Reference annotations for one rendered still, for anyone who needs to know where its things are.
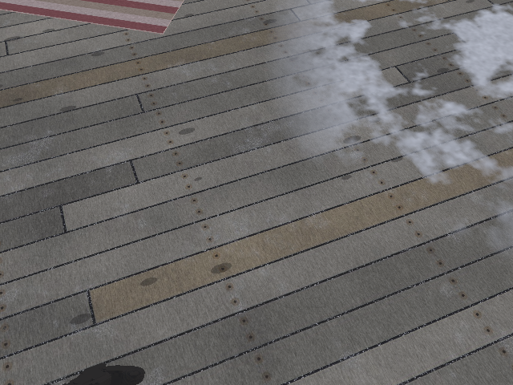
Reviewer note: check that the left robot hand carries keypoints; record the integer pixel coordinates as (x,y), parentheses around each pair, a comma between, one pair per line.
(110,375)

